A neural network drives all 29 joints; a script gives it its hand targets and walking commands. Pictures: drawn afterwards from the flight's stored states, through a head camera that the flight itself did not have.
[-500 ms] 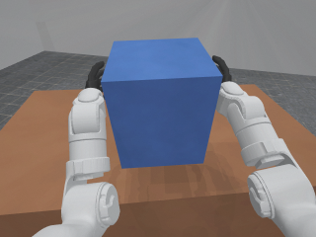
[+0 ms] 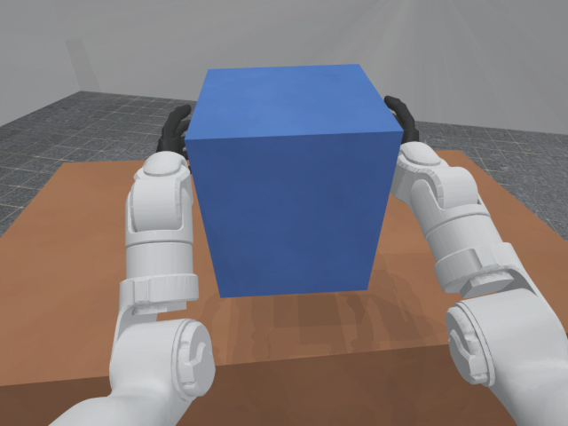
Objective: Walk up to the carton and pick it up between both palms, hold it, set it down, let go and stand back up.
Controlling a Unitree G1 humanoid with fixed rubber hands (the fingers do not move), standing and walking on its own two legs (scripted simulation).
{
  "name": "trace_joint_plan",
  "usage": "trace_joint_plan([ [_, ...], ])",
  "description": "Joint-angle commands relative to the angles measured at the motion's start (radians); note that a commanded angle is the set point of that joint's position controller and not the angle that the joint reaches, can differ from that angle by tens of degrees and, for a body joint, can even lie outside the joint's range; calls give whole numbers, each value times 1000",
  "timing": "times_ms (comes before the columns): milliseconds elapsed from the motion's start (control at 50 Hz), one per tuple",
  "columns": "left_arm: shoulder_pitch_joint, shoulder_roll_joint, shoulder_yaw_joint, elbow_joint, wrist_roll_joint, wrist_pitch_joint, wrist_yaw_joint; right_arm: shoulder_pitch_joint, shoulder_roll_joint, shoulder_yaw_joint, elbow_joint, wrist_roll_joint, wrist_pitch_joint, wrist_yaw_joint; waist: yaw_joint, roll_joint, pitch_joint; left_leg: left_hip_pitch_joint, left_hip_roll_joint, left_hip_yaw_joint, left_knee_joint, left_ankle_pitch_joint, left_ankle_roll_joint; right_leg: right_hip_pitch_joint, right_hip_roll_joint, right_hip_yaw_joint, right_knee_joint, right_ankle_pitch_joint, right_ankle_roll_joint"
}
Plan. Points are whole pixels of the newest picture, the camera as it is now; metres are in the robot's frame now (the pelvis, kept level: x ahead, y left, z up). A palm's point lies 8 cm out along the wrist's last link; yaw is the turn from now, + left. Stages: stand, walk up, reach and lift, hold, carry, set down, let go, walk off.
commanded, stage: hold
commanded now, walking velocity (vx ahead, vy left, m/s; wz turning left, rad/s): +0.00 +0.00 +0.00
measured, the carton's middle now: (289, 181) +0.38 +0.00 +0.22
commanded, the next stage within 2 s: set down in 0.76 s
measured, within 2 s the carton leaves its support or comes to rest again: neither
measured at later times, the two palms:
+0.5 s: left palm (173, 162) +0.37 +0.15 +0.27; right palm (404, 151) +0.37 -0.15 +0.28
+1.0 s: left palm (161, 153) +0.37 +0.17 +0.28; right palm (394, 146) +0.38 -0.13 +0.28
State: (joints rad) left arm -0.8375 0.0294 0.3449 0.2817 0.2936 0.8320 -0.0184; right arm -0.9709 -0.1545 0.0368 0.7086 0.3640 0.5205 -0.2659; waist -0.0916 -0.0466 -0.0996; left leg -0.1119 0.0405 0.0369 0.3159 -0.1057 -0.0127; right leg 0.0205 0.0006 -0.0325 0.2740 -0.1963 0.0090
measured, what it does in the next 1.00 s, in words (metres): stands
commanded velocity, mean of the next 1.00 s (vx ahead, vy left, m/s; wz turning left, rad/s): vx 0.00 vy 0.00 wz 0.00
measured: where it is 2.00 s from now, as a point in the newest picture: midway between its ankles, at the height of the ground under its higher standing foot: outside the picture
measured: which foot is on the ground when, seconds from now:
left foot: down 0.00-1.00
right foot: down 0.00-1.00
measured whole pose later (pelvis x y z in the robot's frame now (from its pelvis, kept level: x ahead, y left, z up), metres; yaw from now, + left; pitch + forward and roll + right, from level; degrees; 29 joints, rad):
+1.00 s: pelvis +0.00 +0.00 +0.00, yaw +1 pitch -9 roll +0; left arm -0.88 -0.01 0.44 0.30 0.40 0.71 -0.07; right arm -0.99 -0.08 -0.10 0.76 0.22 0.38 -0.21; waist -0.09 -0.07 -0.04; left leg -0.04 0.03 0.03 0.29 -0.10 -0.01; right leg 0.09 -0.01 -0.04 0.26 -0.20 0.01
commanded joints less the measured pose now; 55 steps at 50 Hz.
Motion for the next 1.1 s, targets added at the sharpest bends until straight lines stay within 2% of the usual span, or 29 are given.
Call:
trace_joint_plan([
  [0,-655,-581,-437,-115,-183,-62,-140,-732,662,278,-360,130,-40,95,-4,38,-357,306,-69,-4,37,222,-7,-98,69,-11,-41,271,67],
  [60,-690,-563,-432,-144,-177,-68,-135,-742,651,267,-332,142,-34,103,11,74,-317,285,-70,-9,30,190,-10,-124,63,-12,-39,246,72],
  [80,-726,-589,-459,-164,-182,-67,-134,-700,651,242,-271,121,-27,105,-17,109,-323,287,-67,-9,19,173,-19,-135,64,-15,-44,205,61],
  [120,-707,-600,-485,-195,-190,-63,-127,-682,625,225,-274,130,-31,108,-22,149,-338,312,-60,-10,41,229,-34,-120,70,-8,-43,217,45],
  [180,-685,-585,-450,-156,-186,-61,-129,-713,633,247,-307,126,-35,111,-3,70,-314,283,-60,-7,27,183,-21,-125,75,-20,-44,181,54],
  [200,-693,-582,-457,-148,-175,-60,-130,-703,615,229,-282,124,-32,116,-6,105,-289,270,-56,-9,18,158,-17,-138,71,-22,-50,149,45],
  [280,-728,-586,-447,-100,-172,-71,-131,-745,641,204,-264,93,-38,123,-10,67,-300,242,-53,-12,0,64,-11,-145,65,-11,-56,57,43],
  [320,-778,-597,-471,-158,-214,-92,-117,-814,671,254,-315,126,-55,131,23,71,-406,277,-53,-10,23,156,-13,-130,66,-13,-41,128,43],
  [360,-692,-584,-455,-109,-200,-77,-116,-757,631,251,-327,126,-48,114,-12,60,-375,290,-69,-12,36,198,-11,-114,71,-6,-48,202,51],
  [380,-665,-584,-418,-49,-186,-72,-120,-769,660,266,-319,126,-47,110,12,31,-359,274,-69,-16,40,154,-7,-115,75,-9,-47,188,55],
  [440,-692,-593,-421,-51,-170,-77,-132,-743,638,204,-242,86,-41,122,2,68,-310,247,-58,-4,3,55,-2,-155,63,5,-66,61,37],
  [500,-734,-578,-430,-97,-194,-80,-127,-758,653,227,-270,111,-48,118,-7,68,-356,260,-64,-9,28,157,-7,-120,63,-5,-48,178,51],
  [560,-680,-536,-382,-90,-163,-75,-137,-726,671,270,-283,120,-31,103,23,18,-357,266,-75,-3,29,171,6,-83,64,-9,-42,235,74],
  [580,-722,-561,-404,-96,-173,-80,-138,-715,667,255,-236,118,-29,102,-3,51,-330,272,-70,-10,18,166,2,-108,60,-9,-47,217,68],
  [620,-719,-559,-420,-116,-177,-77,-136,-764,687,264,-299,139,-44,101,12,66,-372,283,-73,-4,36,173,-2,-90,58,-2,-38,266,73],
  [660,-720,-595,-443,-118,-186,-76,-139,-752,666,241,-301,127,-38,100,-6,93,-337,282,-70,-12,22,159,-11,-125,64,-17,-46,204,62],
  [720,-702,-563,-438,-163,-183,-80,-137,-731,658,257,-322,130,-38,101,7,56,-358,290,-66,-1,28,190,-6,-84,65,-8,-48,246,63],
  [740,-695,-567,-432,-148,-179,-75,-135,-677,647,242,-262,119,-18,98,-32,57,-306,289,-69,-16,19,176,-9,-101,63,-17,-47,245,71],
  [760,-780,-619,-486,-227,-205,-93,-149,-804,680,262,-392,119,-81,102,-21,54,-416,306,-62,-32,64,323,-10,-55,64,-26,-32,305,60],
  [780,-761,-596,-476,-194,-198,-96,-148,-784,646,232,-366,122,-74,96,-33,90,-399,320,-64,-38,70,325,-20,-65,62,-19,-38,308,54],
  [800,-698,-563,-434,-161,-168,-96,-156,-780,635,245,-383,105,-81,94,-17,42,-357,338,-74,-36,68,316,-5,-53,58,-15,-41,331,65],
  [860,-683,-552,-353,-119,-96,-113,-175,-742,603,181,-270,25,-118,115,6,75,-282,321,-73,-15,18,193,-1,-79,55,-28,-66,181,52],
  [880,-663,-511,-329,-96,-75,-133,-182,-721,612,172,-245,-3,-147,126,40,72,-234,312,-74,-8,-2,159,13,-81,48,-19,-73,153,56],
  [900,-660,-484,-297,-44,-56,-152,-198,-683,620,121,-197,-57,-176,141,10,42,-195,300,-70,-3,-15,100,14,-89,39,-37,-84,97,61],
  [920,-654,-522,-293,-9,-44,-165,-209,-689,600,54,-147,-99,-205,154,-4,82,-167,276,-66,2,-36,40,4,-105,42,-53,-85,4,51],
  [940,-603,-500,-245,28,-22,-177,-218,-667,611,56,-150,-132,-236,159,32,34,-158,279,-65,8,-46,64,18,-75,39,-50,-98,18,46],
  [1000,-593,-525,-273,1,-10,-221,-216,-657,595,43,-164,-172,-320,175,31,53,-237,345,-69,27,-31,145,17,-46,36,-68,-84,91,45],
  [1020,-554,-490,-262,38,-14,-224,-223,-649,581,47,-175,-183,-342,169,31,-14,-205,340,-64,28,-23,192,27,-29,38,-77,-80,144,53],
  [1080,-528,-496,-249,74,5,-240,-254,-627,579,40,-194,-230,-378,158,11,-19,-164,333,-79,45,-40,115,34,-14,21,-80,-93,114,69],
])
